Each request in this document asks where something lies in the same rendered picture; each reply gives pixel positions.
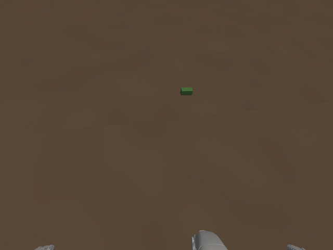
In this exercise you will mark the small box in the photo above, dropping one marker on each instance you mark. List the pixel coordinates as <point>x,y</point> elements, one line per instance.
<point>186,91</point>

